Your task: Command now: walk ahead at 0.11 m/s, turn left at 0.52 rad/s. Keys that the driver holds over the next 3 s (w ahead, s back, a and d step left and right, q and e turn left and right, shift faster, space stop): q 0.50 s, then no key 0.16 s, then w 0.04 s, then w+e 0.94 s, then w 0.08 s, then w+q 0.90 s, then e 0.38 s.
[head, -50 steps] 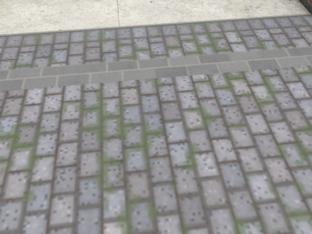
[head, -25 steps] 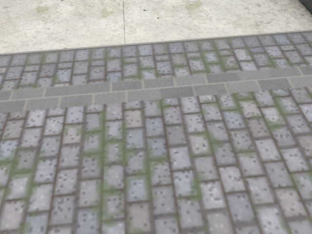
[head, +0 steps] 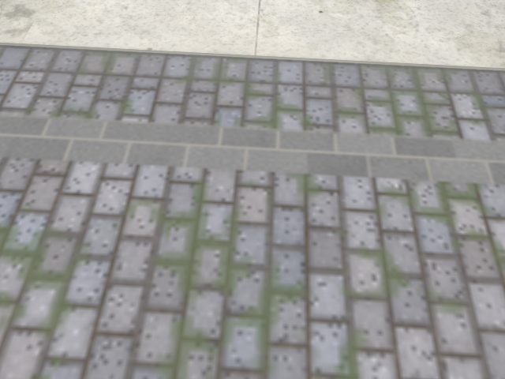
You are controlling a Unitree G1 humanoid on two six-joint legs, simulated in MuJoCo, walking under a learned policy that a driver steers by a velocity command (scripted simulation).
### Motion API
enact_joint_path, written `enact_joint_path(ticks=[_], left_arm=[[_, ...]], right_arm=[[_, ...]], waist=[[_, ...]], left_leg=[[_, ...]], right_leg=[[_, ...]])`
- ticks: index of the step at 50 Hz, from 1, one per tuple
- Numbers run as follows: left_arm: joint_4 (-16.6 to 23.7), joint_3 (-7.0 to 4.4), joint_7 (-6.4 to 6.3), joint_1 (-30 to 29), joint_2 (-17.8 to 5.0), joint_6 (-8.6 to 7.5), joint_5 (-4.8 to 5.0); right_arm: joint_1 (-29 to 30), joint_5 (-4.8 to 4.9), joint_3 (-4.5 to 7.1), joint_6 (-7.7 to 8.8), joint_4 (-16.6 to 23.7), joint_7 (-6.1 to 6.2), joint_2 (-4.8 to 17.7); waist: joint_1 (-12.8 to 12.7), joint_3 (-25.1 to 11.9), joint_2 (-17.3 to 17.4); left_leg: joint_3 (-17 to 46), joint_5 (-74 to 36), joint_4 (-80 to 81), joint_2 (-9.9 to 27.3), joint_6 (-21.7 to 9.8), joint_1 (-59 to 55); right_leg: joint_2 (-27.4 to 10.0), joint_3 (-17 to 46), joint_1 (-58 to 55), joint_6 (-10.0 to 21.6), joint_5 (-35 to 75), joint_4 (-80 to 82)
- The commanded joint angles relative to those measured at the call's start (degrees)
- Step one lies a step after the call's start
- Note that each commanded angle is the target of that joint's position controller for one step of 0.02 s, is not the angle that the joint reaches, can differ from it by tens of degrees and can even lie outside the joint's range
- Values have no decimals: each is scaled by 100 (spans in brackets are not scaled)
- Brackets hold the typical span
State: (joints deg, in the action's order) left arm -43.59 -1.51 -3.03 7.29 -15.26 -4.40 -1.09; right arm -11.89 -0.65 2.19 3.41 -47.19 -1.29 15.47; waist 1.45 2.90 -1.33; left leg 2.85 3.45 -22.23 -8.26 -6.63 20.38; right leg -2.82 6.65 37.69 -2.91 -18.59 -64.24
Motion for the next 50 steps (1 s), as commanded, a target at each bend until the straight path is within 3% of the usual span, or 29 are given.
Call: enact_joint_path(ticks=[1, 3, 6, 9, 11, 12, 13, 14, 15, 16, 17, 18, 21, 24, 27, 31, 33, 34, 35, 36, 37, 38, 39, 40, 42, 45, 50], left_arm=[[167, -127, -131, 891, -350, 197, -10], [349, -138, -137, 470, -382, 288, 28], [586, -149, -99, -50, -441, 294, 83], [653, -176, -21, -117, -511, 155, 136], [578, -213, 44, 220, -538, 63, 177], [488, -258, 70, 501, -614, 29, 181], [499, -334, 54, 632, -905, 38, 90], [568, -451, 35, 415, -1380, 140, -107], [657, -407, 50, 478, -1008, 140, -187], [798, -339, 45, 302, -749, 136, -121], [855, -307, 51, 105, -611, 160, -43], [878, -281, 44, 20, -553, 184, 33], [861, -285, 18, 90, -627, 277, -4], [782, -353, -42, 384, -760, 367, -1], [761, -427, -19, 348, -955, 396, 41], [671, -451, 95, 319, -1056, 373, 178], [612, -418, 104, 194, -1011, 384, 283], [479, -358, 129, 469, -823, 375, 294], [456, -216, 208, 618, -425, 335, 115], [744, -36, 315, 483, 3, 266, -111], [814, -242, 284, 2, -633, 232, 99], [819, -372, 279, -135, -964, 231, 291], [691, -412, 271, 4, -951, 251, 304], [531, -442, 253, 197, -946, 273, 253], [351, -442, 274, 445, -773, 226, 222], [254, -430, 297, 540, -567, 165, 280], [375, -403, 337, 368, -435, 186, 213]], right_arm=[[230, 53, 238, -41, 550, 152, 923], [146, 149, 264, -166, 618, 242, 941], [30, 161, 297, -300, 701, 348, 955], [-91, 124, 323, -404, 792, 402, 943], [36, 163, 311, -455, 921, 412, 887], [112, 215, 283, -483, 994, 415, 799], [-89, 197, 197, -507, 1043, 412, 518], [-354, 212, 172, -461, 1235, 380, 316], [-391, 94, 321, -363, 1169, 338, 906], [-432, 117, 439, -371, 1062, 308, 1201], [-464, 140, 460, -458, 954, 326, 1121], [-469, 121, 444, -546, 929, 349, 996], [-257, 206, 320, -640, 1125, 305, 558], [178, 190, 260, -615, 1422, 264, 425], [279, 138, 197, -583, 1559, 185, 307], [203, 134, 230, -594, 1577, 120, 404], [-128, 132, 245, -573, 1434, 88, 351], [-318, 125, 260, -563, 1338, 87, 385], [-548, 105, 291, -555, 1322, 135, 545], [-672, 71, 369, -550, 1388, 197, 1064], [-1174, -24, 462, -437, 1224, 154, 1257], [-983, -43, 418, -296, 1175, 132, 1151], [-635, 36, 361, -183, 1145, 150, 960], [-420, 90, 295, -101, 1144, 172, 769], [-380, 43, 247, 40, 1069, 191, 586], [-627, -24, 264, 191, 917, 194, 476], [-694, 3, 330, 224, 694, 219, 597]], waist=[[-379, -1047, 493], [-230, -1052, 582], [-32, -858, 811], [22, -862, 975], [-192, -935, 1024], [-346, -957, 958], [-242, -1228, 411], [153, -1041, -1424], [-17, -1187, -1441], [1, -1144, -848], [60, -1008, -456], [54, -893, -352], [-61, -638, -623], [-314, -722, -816], [-356, -870, -843], [-334, -878, -975], [-94, -856, -910], [-57, -955, -715], [-68, -1216, 2], [-132, -1194, 1617], [468, -907, 1448], [353, -345, 1192], [152, -38, 1290], [34, 52, 1320], [-89, 57, 1028], [-38, -47, 735], [22, 71, 682]], left_leg=[[1234, -2109, 432, 1434, -971, 145], [1576, -621, 437, 1408, -783, -17], [2132, 949, 480, 1405, -656, -248], [2458, 490, 189, 1443, -606, -552], [2618, -256, -140, 1346, -459, -681], [2522, -241, -408, 1139, -265, -535], [2153, 993, -1203, 798, 14, 42], [980, 2959, -2247, -210, 366, 1426], [842, 3343, -3664, 84, 664, 1826], [803, 2950, -4335, 280, 818, 1817], [675, 2614, -4650, 368, 959, 1794], [588, 2316, -4996, 408, 1066, 1857], [117, 1794, -4824, 533, 1247, 1781], [-15, 1756, -4072, 767, 1342, 1814], [-195, 1886, -3192, 915, 1225, 1092], [-428, 1851, -1981, 803, 908, 285], [-588, 914, -536, 672, 603, -479], [-601, 554, 116, 582, 458, -1185], [363, 264, 162, 1294, 272, -2308], [1969, 456, 283, 2670, -461, -2724], [2741, 2167, 982, 3143, -1216, -2032], [2582, 3363, 1238, 2919, -1065, -1736], [2260, 3574, 1351, 2645, -768, -1619], [1881, 3288, 1431, 2450, -552, -1590], [1261, 2359, 1545, 2243, -367, -1519], [615, 1421, 1565, 2238, -343, -1859], [31, 709, 1645, 2415, -374, -2072]], right_leg=[[188, -202, -898, -197, 508, 688], [223, -93, -725, -221, 722, 1183], [340, 45, -578, -191, 674, 1929], [499, 37, -930, -112, 291, 2595], [525, -43, -1590, 17, 466, 3560], [358, -129, -2204, 114, 1077, 4346], [-555, 469, -3131, 446, 1500, 4459], [-1739, 1916, -3665, 1359, 3107, 4502], [-2275, 2480, -3568, 1909, 3675, 4549], [-2048, 1885, -3430, 1831, 3683, 4413], [-1604, 1268, -3271, 1568, 3485, 4311], [-1367, 892, -3161, 1419, 3328, 4285], [-977, 97, -2902, 1409, 3067, 4510], [-1212, 0, -3337, 1612, 3141, 4538], [-1320, -190, -3145, 1666, 3105, 4497], [-1429, -135, -3004, 1656, 2815, 4346], [-1308, -239, -2804, 1428, 2647, 3976], [-1110, -410, -2451, 1118, 1777, 3777], [-747, -768, -1535, 591, 240, 3060], [-43, -1300, -102, 121, -1750, 1815], [-57, -749, 473, 110, -1859, 786], [-191, -495, 762, 232, -1328, 355], [-221, -415, 953, 303, -802, 246], [-259, -339, 983, 304, -336, 184], [-215, -230, 872, 303, 518, -36], [-84, 85, 1110, 253, 1163, -7], [-83, 169, 1227, 69, 1722, 832]])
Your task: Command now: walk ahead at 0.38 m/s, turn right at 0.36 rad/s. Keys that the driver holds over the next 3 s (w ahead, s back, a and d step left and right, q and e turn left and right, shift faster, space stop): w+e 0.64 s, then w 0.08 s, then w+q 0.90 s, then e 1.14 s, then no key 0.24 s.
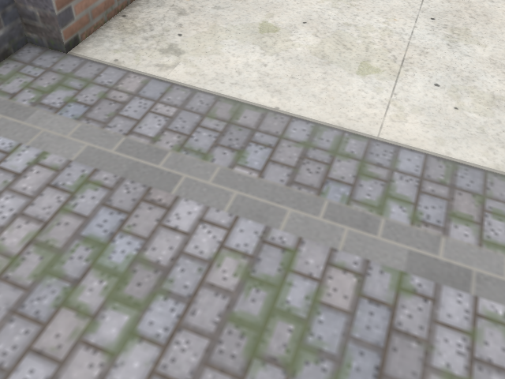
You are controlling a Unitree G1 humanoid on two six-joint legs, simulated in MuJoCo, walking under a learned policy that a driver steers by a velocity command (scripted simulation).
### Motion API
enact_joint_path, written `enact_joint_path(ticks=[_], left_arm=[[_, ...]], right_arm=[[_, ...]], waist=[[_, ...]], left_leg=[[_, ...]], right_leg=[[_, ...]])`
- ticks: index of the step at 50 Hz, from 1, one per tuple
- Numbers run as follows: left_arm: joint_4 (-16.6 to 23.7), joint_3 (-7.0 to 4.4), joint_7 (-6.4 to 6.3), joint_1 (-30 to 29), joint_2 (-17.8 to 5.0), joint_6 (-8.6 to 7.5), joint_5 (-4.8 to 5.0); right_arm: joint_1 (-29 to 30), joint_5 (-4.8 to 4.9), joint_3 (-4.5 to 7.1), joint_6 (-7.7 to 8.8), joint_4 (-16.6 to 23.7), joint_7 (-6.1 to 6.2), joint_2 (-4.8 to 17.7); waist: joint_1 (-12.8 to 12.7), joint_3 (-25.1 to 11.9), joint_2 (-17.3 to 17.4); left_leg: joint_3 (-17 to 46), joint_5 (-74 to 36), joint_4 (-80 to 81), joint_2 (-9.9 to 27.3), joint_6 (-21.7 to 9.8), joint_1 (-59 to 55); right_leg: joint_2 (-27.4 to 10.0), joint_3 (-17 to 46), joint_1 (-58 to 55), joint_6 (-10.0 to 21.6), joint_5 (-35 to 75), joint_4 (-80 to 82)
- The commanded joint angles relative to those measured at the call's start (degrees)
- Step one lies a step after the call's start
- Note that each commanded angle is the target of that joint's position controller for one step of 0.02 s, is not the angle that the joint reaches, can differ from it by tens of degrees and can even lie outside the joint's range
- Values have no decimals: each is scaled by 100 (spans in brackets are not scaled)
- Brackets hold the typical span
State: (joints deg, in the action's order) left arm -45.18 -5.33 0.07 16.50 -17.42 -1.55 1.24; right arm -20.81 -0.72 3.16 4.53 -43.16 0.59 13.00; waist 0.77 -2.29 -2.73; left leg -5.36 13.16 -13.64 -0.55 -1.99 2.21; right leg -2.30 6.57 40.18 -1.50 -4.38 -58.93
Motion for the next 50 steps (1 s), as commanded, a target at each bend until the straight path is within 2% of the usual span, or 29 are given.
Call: enact_joint_path(ticks=[1, 5, 9, 11, 12, 13, 14, 15, 16, 17, 18, 19, 20, 21, 23, 26, 30, 33, 37, 38, 39, 40, 41, 42, 43, 44, 45, 47, 50], left_arm=[[577, -2, 51, -628, -183, -95, -24], [863, 116, 183, -1129, -1, -112, -19], [1203, 177, 340, -1495, 24, -144, 23], [1308, 130, 380, -1381, -92, -134, 28], [1272, 48, 372, -1018, -245, -117, 26], [1077, -112, 342, -168, -514, -104, 34], [852, -325, 242, 762, -939, -59, 49], [805, -472, 129, 1109, -1706, -57, 69], [998, -343, 152, 1220, -1522, -159, 19], [915, -209, 204, 1054, -1087, -227, -45], [907, -152, 207, 742, -932, -253, -22], [1008, -93, 196, 255, -764, -245, -15], [1127, -31, 184, -84, -603, -244, -77], [1208, -20, 169, -257, -587, -253, -125], [1154, -30, 130, -291, -631, -311, -93], [1001, -37, 29, -64, -706, -319, -48], [846, -51, -56, 234, -766, -257, 15], [713, -67, -81, 452, -813, -223, 49], [575, -54, -109, 489, -743, -158, -9], [583, -56, -97, 410, -745, -137, -24], [604, -9, -78, 373, -624, -127, -50], [710, 91, -74, 365, -433, -125, -125], [674, 195, -63, 1254, -92, -194, -22], [675, 216, -52, 1211, -304, -269, -7], [786, 115, -28, 429, -715, -311, 47], [915, 134, -23, -115, -699, -358, -13], [1010, 132, -12, -393, -620, -409, -122], [1022, 128, 1, -301, -457, -442, -201], [1065, 203, -19, -434, -241, -426, -233]], right_arm=[[188, 16, 249, 108, 249, 36, 879], [-24, 68, 307, 75, 32, 49, 1004], [-118, 174, 361, -4, -145, 29, 1150], [-18, 204, 396, -50, -167, 18, 1311], [48, 214, 417, -75, -163, 28, 1417], [153, 234, 412, -109, -146, 39, 1458], [53, 212, 340, -73, -87, 56, 1323], [-256, -25, 86, 34, 282, 7, 568], [-109, 74, 30, 290, 335, -52, 645], [584, 325, 166, 375, 512, -87, 1110], [744, 316, 120, 425, 582, -74, 1034], [771, 162, 127, 428, 529, -18, 1012], [667, 79, 175, 372, 494, 6, 1052], [560, 55, 189, 291, 469, -12, 1057], [466, -20, 175, 164, 409, -16, 945], [1033, -57, 125, 98, 578, 11, 821], [1998, 13, 31, 185, 787, -70, 642], [2347, 90, 42, 271, 882, -178, 739], [2089, 94, 126, 350, 844, -258, 948], [1796, 87, 167, 362, 777, -244, 1012], [1253, 54, 253, 373, 632, -212, 1167], [377, -15, 307, 376, 538, -187, 1402], [-333, -39, 457, 318, 318, -205, 1897], [-458, 160, 355, 299, 211, -285, 1487], [-65, 225, 248, 263, 297, -271, 1122], [284, 160, 196, 193, 410, -255, 1034], [462, 128, 158, 148, 443, -253, 969], [565, 84, 109, 129, 483, -220, 875], [430, 152, 157, 113, 392, -136, 1039]], waist=[[125, 646, 810], [354, 965, 715], [426, 1114, 692], [242, 886, 810], [-8, 537, 927], [-521, -12, 848], [-945, -615, 569], [-659, -1152, -1108], [-709, -2314, -854], [-860, -1565, -333], [-636, -873, -238], [-368, -462, 150], [-122, -265, 68], [19, -212, -45], [118, -133, 2], [-10, 158, 3], [-373, 290, -208], [-498, 313, -261], [-355, 280, -475], [-196, 184, -532], [62, -171, -442], [427, -1019, -51], [218, -1812, 1659], [266, -1651, 1916], [367, -675, 1226], [326, -203, 660], [212, 202, 433], [-33, 200, 645], [-56, 147, 800]], left_leg=[[709, -390, 793, 1660, -828, -255], [200, -735, 784, 1769, -792, -319], [-142, -1025, 512, 1861, -660, -566], [-346, -2549, -52, 1843, -554, -595], [-485, -3881, -708, 1794, -472, -558], [-718, -4793, -1886, 1585, -315, -306], [-779, -4351, -3342, 1338, -79, 724], [-630, 258, -5775, 506, 349, 3306], [935, 2095, -6783, -108, 346, 3949], [1177, 1547, -6881, 193, 223, 4509], [1076, 1051, -6478, 442, 104, 4514], [1036, 671, -6029, 675, 91, 4223], [1052, 402, -5695, 826, 93, 3798], [1050, 242, -5571, 859, 129, 3506], [943, 56, -5262, 814, 301, 3363], [859, -647, -4318, 679, 529, 3625], [821, -1801, -2420, 306, 552, 3285], [868, -1958, -1804, 162, 480, 3008], [847, -1294, -1474, 162, 139, 2710], [671, -1112, -1325, 69, -10, 2325], [561, -1157, -1194, 21, -219, 1521], [1381, -1297, -1416, 746, -647, 36], [3877, -395, -1149, 1919, -1723, -2114], [5301, 954, -277, 2146, -1810, -2273], [4664, 1395, -201, 1971, -1511, -1520], [4001, 1012, -133, 1711, -1336, -736], [3558, 416, -16, 1490, -1316, -89], [3024, -432, 159, 1086, -1218, 427], [2499, -1284, 241, 922, -1317, 783]], right_leg=[[-160, 107, 939, -82, 380, 495], [-295, -341, 809, 49, 439, 1263], [-303, -780, 473, 410, -130, 1887], [-38, -1118, -213, 658, -657, 2086], [233, -1325, -915, 789, -821, 2115], [587, -1492, -2155, 967, -600, 2409], [648, -1159, -3913, 1189, -398, 2474], [-1016, 1848, -5986, 2083, -1198, 2880], [-1817, 4398, -6453, 2663, -1960, 4079], [-1645, 3596, -6085, 2212, -1620, 4298], [-1415, 2743, -5226, 2001, -1094, 4210], [-1135, 2078, -4351, 1820, -560, 4189], [-908, 1627, -3684, 1737, -48, 4302], [-787, 1472, -3284, 1753, 187, 4453], [-679, 1172, -2882, 1838, 745, 4605], [-497, 862, -2653, 1762, 945, 4684], [-270, 780, -2663, 1468, 295, 4541], [-460, 1098, -2915, 1427, 89, 4322], [-817, 1456, -3661, 1274, 607, 3814], [-758, 1372, -3761, 1198, 1293, 3514], [-455, 1112, -3766, 1070, 2149, 2777], [-145, 779, -3159, 880, 1649, 1332], [771, 166, -1031, 344, -767, -889], [730, 315, 23, 306, -2723, -1468], [344, 309, 445, 359, -2298, -1695], [141, 95, 372, 385, -1884, -1500], [-8, 0, 310, 364, -1619, -1070], [-182, -75, -215, 285, -1292, -365], [-101, -331, -466, 50, -1113, 598]])
Over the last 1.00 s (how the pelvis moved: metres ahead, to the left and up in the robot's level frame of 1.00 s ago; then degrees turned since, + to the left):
0.11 0.01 0.01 18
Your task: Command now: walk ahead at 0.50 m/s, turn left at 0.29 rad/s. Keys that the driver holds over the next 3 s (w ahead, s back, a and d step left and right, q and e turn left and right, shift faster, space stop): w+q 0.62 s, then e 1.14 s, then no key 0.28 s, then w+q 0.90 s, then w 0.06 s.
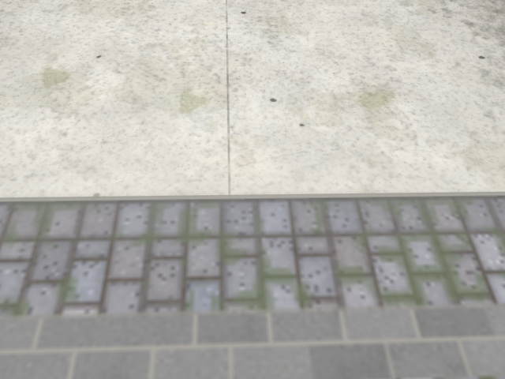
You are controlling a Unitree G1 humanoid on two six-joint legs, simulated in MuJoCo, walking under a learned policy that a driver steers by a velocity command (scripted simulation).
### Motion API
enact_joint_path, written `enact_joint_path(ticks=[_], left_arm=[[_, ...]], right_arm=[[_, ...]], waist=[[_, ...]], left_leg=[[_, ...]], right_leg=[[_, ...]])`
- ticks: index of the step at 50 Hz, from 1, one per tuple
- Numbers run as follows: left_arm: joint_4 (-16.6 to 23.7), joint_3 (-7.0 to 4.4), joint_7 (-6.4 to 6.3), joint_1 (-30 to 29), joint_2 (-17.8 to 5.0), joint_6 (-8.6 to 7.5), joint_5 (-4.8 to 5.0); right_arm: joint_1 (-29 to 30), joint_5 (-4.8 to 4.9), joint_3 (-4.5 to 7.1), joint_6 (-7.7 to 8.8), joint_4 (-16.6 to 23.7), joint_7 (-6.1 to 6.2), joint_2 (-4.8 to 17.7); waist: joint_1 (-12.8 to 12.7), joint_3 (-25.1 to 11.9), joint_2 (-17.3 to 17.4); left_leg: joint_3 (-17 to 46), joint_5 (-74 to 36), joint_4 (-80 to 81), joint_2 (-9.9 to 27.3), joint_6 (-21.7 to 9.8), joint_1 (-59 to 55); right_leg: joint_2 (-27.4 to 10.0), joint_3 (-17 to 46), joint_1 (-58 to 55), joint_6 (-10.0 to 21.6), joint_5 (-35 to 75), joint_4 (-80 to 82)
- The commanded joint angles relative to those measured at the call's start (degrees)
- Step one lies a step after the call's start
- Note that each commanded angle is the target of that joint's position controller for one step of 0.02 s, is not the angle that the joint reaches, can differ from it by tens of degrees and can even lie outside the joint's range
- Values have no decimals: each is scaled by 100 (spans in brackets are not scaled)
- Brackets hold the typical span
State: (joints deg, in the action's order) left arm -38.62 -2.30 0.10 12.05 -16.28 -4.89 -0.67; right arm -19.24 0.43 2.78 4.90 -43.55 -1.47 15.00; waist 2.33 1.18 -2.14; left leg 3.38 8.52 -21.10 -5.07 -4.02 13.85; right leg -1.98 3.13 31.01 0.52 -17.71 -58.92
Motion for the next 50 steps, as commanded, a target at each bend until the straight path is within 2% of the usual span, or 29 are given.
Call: enact_joint_path(ticks=[1, 4, 8, 10, 12, 13, 14, 15, 16, 17, 18, 19, 21, 23, 28, 31, 34, 35, 36, 37, 38, 39, 40, 41, 42, 43, 44, 46, 50], left_arm=[[456, -65, -24, -204, -283, -97, -37], [549, -14, 23, -843, -188, -142, 13], [680, -81, 85, -1358, -354, -212, 108], [695, -155, 91, -1309, -486, -252, 134], [538, -269, 51, -688, -633, -282, 122], [458, -357, -2, 11, -853, -294, 51], [367, -479, -55, 784, -1325, -243, -36], [180, -495, 12, 1078, -1281, -153, 31], [231, -383, 20, 817, -828, -141, 74], [250, -315, 18, 563, -614, -119, 72], [230, -261, 31, 298, -473, -112, 47], [190, -229, 35, 125, -368, -115, 16], [101, -247, 42, 13, -383, -163, 8], [-29, -298, 38, 49, -510, -212, 24], [-292, -361, -8, 148, -789, -164, 50], [-462, -392, -30, 405, -964, -100, 113], [-709, -375, -9, 691, -1040, 18, 221], [-757, -384, -14, 684, -1141, 50, 257], [-792, -385, -24, 607, -1212, 79, 296], [-824, -335, -25, 605, -1135, 83, 311], [-690, -191, -17, 673, -810, 28, 140], [-720, 52, 97, 1566, -175, -18, -8], [-1014, -107, 91, 1561, -807, -5, 211], [-821, -190, 76, 921, -1010, 42, 389], [-740, -149, 6, 630, -814, 108, 341], [-810, -163, -67, 592, -737, 218, 244], [-891, -168, -107, 822, -635, 365, 204], [-924, -171, -193, 1097, -433, 566, 170], [-589, -228, -239, 612, -457, 711, 111]], right_arm=[[214, 53, 225, 59, 394, 105, 927], [-40, 98, 260, -20, 284, 175, 1033], [-406, 146, 260, -128, 175, 216, 1019], [-372, 147, 281, -177, 184, 236, 1045], [-235, 132, 253, -212, 243, 241, 901], [-121, 82, 167, -191, 340, 220, 651], [-484, 89, 43, -138, 476, 220, 242], [-821, 188, 32, -104, 593, 234, 403], [-551, 228, 163, -136, 494, 243, 870], [-144, 175, 197, -178, 542, 233, 945], [25, 119, 201, -206, 573, 218, 859], [114, 96, 222, -235, 612, 193, 787], [144, 118, 194, -300, 655, 139, 574], [315, 90, 172, -329, 754, 120, 482], [1006, 82, 91, -260, 957, -14, 372], [1601, 89, 48, -234, 1177, -123, 327], [1854, 27, 43, -179, 1383, -176, 307], [1679, -15, 94, -153, 1368, -175, 420], [1168, -66, 186, -131, 1224, -155, 603], [471, -108, 303, -119, 999, -95, 861], [-217, -228, 404, -152, 857, 22, 1326], [-160, -372, 328, -199, 969, 104, 1574], [-397, -288, 310, -252, 999, 75, 1265], [-49, -197, 251, -257, 911, 46, 1094], [394, -93, 183, -229, 838, 42, 863], [725, -70, 111, -201, 814, 41, 620], [1006, -116, 90, -176, 779, 29, 523], [1396, -245, 134, -108, 744, 31, 591], [1504, -205, 220, -144, 549, 205, 762]], waist=[[-153, -168, 714], [80, -107, 715], [216, -94, 757], [92, -100, 863], [-288, -308, 899], [-646, -837, 681], [-762, -1687, -517], [-636, -1865, -1668], [-674, -1073, -890], [-650, -529, -465], [-522, -225, -241], [-400, -61, -331], [-290, 24, -468], [-266, 49, -327], [-460, 119, -126], [-664, 270, -64], [-603, 315, -81], [-436, 136, -213], [-91, -192, -274], [304, -607, -182], [509, -1371, 287], [21, -2464, 1675], [465, -3303, 1072], [391, -2361, 905], [152, -1582, 676], [-46, -1116, 603], [-307, -932, 691], [-556, -792, 827], [-466, -593, 868]], left_leg=[[1485, -907, 994, 1320, -1082, -261], [1280, -762, 904, 1157, -899, -1], [1693, -282, 575, 1262, -776, -196], [2006, -143, 316, 1338, -670, -364], [2010, -284, -261, 1111, -457, -238], [1707, -213, -1300, 844, -264, 191], [892, 1151, -3147, 165, 108, 1707], [574, 2609, -4386, 206, 226, 2907], [691, 2165, -4964, 536, 281, 3267], [534, 1699, -5066, 701, 314, 3258], [459, 1339, -4918, 847, 354, 3098], [442, 1102, -4748, 995, 370, 2952], [294, 795, -4617, 1111, 411, 2675], [275, 484, -4355, 1152, 481, 2785], [46, -797, -2799, 1129, 467, 2679], [-233, -1038, -2062, 1050, 343, 2526], [-415, -509, -1418, 736, 112, 1972], [-510, -318, -1245, 556, 1, 1578], [-601, -492, -905, 377, -131, 845], [-649, -1382, -471, 312, -290, -346], [205, -3840, -949, 1284, -590, -2100], [2322, -6336, -1342, 3217, -1724, -3926], [2487, -5650, -1053, 3212, -1848, -3648], [1603, -5047, -789, 2812, -1545, -2999], [1148, -4281, -507, 2471, -1241, -2228], [819, -3780, -225, 2279, -1085, -1473], [462, -3480, 74, 2136, -1009, -679], [23, -3154, 468, 2094, -1069, 155], [-372, -1768, 788, 2208, -1050, 236]], right_leg=[[-97, -15, 344, -210, 528, 1023], [105, -27, -128, -315, 1607, 2148], [306, 110, -558, -305, 1859, 2879], [317, 163, -863, -201, 1545, 3137], [235, 86, -1836, 36, 1401, 3534], [-337, 525, -2965, 326, 1248, 3457], [-1568, 2127, -4893, 962, 776, 3485], [-2330, 3987, -5186, 1453, -535, 4013], [-2119, 3618, -4519, 1306, -1051, 4196], [-1863, 2757, -3872, 1127, -587, 4264], [-1593, 2150, -3307, 1043, 21, 4434], [-1413, 1697, -2934, 995, 487, 4575], [-1211, 1011, -2488, 973, 1110, 4835], [-1225, 583, -2452, 1060, 1692, 4962], [-1133, -382, -2677, 956, 2367, 4995], [-1223, -695, -2907, 860, 2346, 4963], [-1312, -726, -3088, 795, 3843, 4486], [-1296, -704, -3203, 738, 4673, 4136], [-1168, -740, -3236, 615, 5268, 3533], [-921, -866, -2880, 420, 5269, 2636], [-546, -905, -1708, 125, 3268, 1171], [308, -438, 54, -283, -2313, -1074], [308, 722, -55, -292, -2471, -1659], [42, 548, 402, -280, -2169, -1590], [-182, 285, 587, -324, -1737, -1128], [-325, 204, 386, -402, -1394, -859], [-399, 152, -227, -481, -1097, -675], [-290, -62, -836, -608, -687, -491], [-416, -101, -611, -540, -22, 157]])
Over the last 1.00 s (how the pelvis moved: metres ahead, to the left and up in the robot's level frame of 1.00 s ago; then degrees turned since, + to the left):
0.51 -0.16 0.00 -22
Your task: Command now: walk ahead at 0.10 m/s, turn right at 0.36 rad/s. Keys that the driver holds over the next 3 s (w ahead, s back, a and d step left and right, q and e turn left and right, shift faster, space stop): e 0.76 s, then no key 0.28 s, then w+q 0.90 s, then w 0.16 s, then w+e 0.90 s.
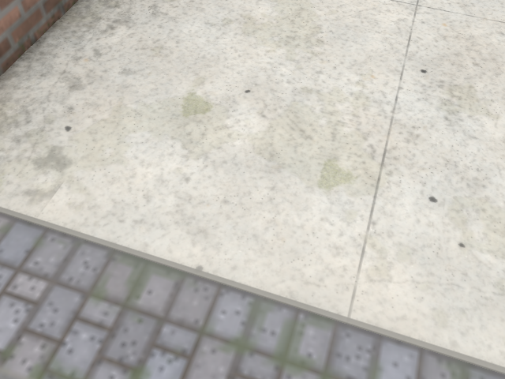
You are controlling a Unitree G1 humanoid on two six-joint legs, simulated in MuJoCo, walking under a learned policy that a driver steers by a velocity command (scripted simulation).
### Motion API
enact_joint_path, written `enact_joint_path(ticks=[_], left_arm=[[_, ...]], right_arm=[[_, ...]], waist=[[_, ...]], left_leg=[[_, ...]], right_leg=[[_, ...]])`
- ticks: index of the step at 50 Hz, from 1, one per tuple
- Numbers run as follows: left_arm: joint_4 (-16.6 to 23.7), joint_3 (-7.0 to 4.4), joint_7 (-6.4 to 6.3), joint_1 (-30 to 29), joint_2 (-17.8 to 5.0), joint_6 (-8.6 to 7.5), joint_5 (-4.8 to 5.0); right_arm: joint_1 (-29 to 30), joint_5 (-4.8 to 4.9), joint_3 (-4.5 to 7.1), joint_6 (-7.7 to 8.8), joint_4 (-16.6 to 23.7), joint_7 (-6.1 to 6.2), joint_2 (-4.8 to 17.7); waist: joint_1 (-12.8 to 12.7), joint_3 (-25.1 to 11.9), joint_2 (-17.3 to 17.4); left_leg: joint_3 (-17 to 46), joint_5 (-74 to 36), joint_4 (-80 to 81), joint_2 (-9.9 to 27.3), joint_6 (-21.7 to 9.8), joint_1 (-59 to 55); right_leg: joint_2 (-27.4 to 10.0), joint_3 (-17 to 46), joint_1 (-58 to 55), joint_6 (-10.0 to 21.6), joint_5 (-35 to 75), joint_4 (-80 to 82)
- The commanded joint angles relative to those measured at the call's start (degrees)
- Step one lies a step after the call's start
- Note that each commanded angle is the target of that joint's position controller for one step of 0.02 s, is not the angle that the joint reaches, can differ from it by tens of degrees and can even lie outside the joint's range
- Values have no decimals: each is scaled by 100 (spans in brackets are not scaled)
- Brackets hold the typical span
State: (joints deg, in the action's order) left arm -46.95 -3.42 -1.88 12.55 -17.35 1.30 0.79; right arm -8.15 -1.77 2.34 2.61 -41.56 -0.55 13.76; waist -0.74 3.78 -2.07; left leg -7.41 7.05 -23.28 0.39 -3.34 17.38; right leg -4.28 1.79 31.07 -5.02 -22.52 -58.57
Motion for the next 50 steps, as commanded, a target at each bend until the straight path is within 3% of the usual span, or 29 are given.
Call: enact_joint_path(ticks=[1, 4, 8, 10, 11, 12, 13, 14, 15, 16, 17, 18, 20, 25, 28, 32, 35, 36, 37, 38, 39, 40, 41, 42, 45, 49, 50], left_arm=[[325, -121, -18, 409, -350, 113, -34], [558, -145, 68, 49, -381, 163, -34], [801, -195, 199, -163, -430, 212, -26], [792, -225, 259, 36, -399, 201, -30], [758, -276, 248, 176, -499, 185, -61], [754, -407, 178, 361, -922, 160, -71], [899, -535, 67, 430, -1596, 141, -79], [956, -474, 139, 586, -1450, 0, -262], [967, -435, 179, 416, -1322, -129, -270], [1005, -419, 155, 82, -1200, -198, -155], [1064, -350, 124, -178, -973, -195, -38], [1109, -307, 80, -328, -894, -175, -2], [1164, -279, 26, -295, -853, -144, -47], [1215, -343, -61, -163, -1016, -63, -21], [1273, -363, -40, -236, -1070, -13, -41], [1343, -362, 15, -381, -1057, 40, -21], [1424, -342, 0, -618, -1010, 103, 63], [1455, -317, -23, -628, -924, 122, 83], [1473, -241, -19, -405, -644, 123, 25], [1605, -245, -1, -155, -578, 75, 58], [1496, -384, -1, -123, -1092, 15, -59], [1361, -479, 11, -91, -1276, 24, -12], [1233, -471, -7, -13, -1132, 78, -20], [1194, -432, -21, 0, -979, 125, -46], [1300, -282, 2, -229, -585, 123, 15], [1411, -102, 39, -497, -306, 87, -46], [1398, -104, 47, -496, -355, 85, -28]], right_arm=[[387, 28, 273, 49, 302, 158, 902], [369, 73, 315, -70, 183, 231, 1008], [316, 191, 387, -209, 44, 208, 1179], [410, 299, 409, -267, -11, 214, 1216], [209, 331, 395, -290, -119, 211, 1104], [-68, 238, 350, -307, -211, 194, 879], [107, -42, 246, -298, 70, 163, 601], [647, 14, 302, -284, 207, 202, 802], [756, 162, 349, -302, 202, 217, 917], [626, 208, 369, -318, 117, 255, 905], [547, 161, 399, -334, 22, 303, 960], [511, 124, 420, -335, 8, 326, 984], [400, 158, 414, -306, -19, 312, 899], [610, 194, 343, -277, 29, 279, 734], [622, 211, 343, -253, 28, 231, 775], [512, 248, 361, -156, 31, 152, 850], [108, 256, 389, -67, -58, 73, 875], [-96, 227, 433, -55, -124, 68, 988], [-221, 128, 515, -84, -99, 102, 1370], [-73, -7, 575, -145, -97, 122, 1747], [74, -50, 493, -116, 49, 129, 1412], [333, -8, 399, -109, 145, 158, 1106], [548, 79, 360, -123, 167, 173, 984], [570, 170, 320, -127, 169, 187, 903], [251, 156, 286, -192, 54, 228, 939], [169, 167, 304, -254, -6, 205, 1112], [102, 184, 319, -272, -41, 183, 1191]], waist=[[-108, -804, 858], [14, -689, 836], [77, -659, 834], [-95, -719, 789], [-120, -740, 620], [-55, -717, -241], [80, -634, -1941], [-345, -1031, -1273], [-254, -998, -734], [-68, -931, -471], [21, -916, -319], [107, -934, -400], [151, -1095, -436], [-13, -1011, -505], [-53, -886, -618], [-56, -897, -720], [200, -972, -712], [270, -1004, -582], [137, -1150, 316], [-162, -883, 1837], [-18, -854, 1454], [-93, -755, 1034], [-177, -623, 873], [-109, -544, 902], [75, -531, 1031], [253, -731, 1300], [299, -732, 1358]], left_leg=[[651, -1152, 1072, 1677, -1098, -147], [589, -450, 1116, 1806, -1070, -319], [552, -524, 752, 2002, -933, -777], [351, -614, 251, 1890, -645, -838], [170, -328, -183, 1667, -351, -719], [-283, 335, -1267, 1167, 135, -217], [-539, 2845, -3031, 222, 767, 1613], [565, 3314, -4108, -72, 778, 2027], [890, 2898, -4450, 32, 676, 2169], [1016, 2362, -4388, 125, 610, 2254], [1088, 2036, -4258, 189, 609, 2260], [1095, 1760, -4255, 160, 638, 2052], [1095, 1419, -4152, 30, 691, 1834], [1206, 1196, -2757, -87, 845, 1596], [1230, 1257, -2221, -170, 849, 1157], [1269, 1415, -1545, -279, 756, 695], [1161, 704, -199, -311, 587, -67], [1229, 24, 329, -67, 467, -648], [2133, -492, 491, 1004, 72, -1371], [3468, -1767, 596, 2056, -912, -1496], [3690, -1769, 632, 2454, -1423, -1143], [3106, -1523, 567, 2068, -1245, -930], [2589, -1216, 496, 1640, -963, -858], [2341, -1175, 472, 1461, -864, -914], [1838, -1504, 472, 1202, -915, -1119], [1629, -1736, 341, 1245, -936, -1206], [1663, -1818, 315, 1279, -955, -1154]], right_leg=[[-214, 9, -595, 51, 593, 308], [-213, -124, -588, 157, 617, 783], [-112, -365, -738, 359, 257, 1489], [90, -622, -1232, 557, 720, 2422], [236, -585, -1619, 718, 1238, 2956], [-158, 215, -2153, 1009, 2759, 3585], [-1491, 2199, -2986, 1941, 4859, 3654], [-1793, 2676, -2812, 2622, 4533, 3835], [-1523, 2217, -2787, 2448, 4180, 3890], [-1241, 1857, -2763, 2120, 3802, 3836], [-1099, 1682, -2722, 1895, 3625, 3820], [-991, 1557, -2548, 1827, 3735, 3818], [-842, 1462, -2575, 1828, 3884, 3813], [-715, 1723, -2660, 1816, 3108, 3781], [-644, 1998, -2280, 1840, 2600, 3791], [-559, 2478, -2225, 1813, 2773, 3622], [-304, 2640, -2157, 1560, 2886, 3294], [-85, 2519, -1836, 1318, 2349, 3091], [398, 1950, -1113, 991, 873, 2161], [1363, 883, 128, 635, -1340, 1157], [927, 880, 243, 373, -1481, -194], [832, 901, 135, 304, -1081, -686], [812, 842, 126, 200, -758, -880], [835, 837, 241, 108, -497, -1043], [826, 535, 121, -24, -227, -468], [464, 111, -818, -34, -329, 1339], [469, -27, -1051, -25, -272, 1687]])
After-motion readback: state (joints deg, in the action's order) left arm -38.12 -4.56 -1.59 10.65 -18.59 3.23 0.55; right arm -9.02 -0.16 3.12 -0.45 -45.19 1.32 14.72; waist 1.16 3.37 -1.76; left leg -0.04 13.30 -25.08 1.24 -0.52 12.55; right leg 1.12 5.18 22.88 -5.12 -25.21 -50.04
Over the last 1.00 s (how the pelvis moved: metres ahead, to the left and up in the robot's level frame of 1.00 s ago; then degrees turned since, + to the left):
0.43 0.08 0.00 18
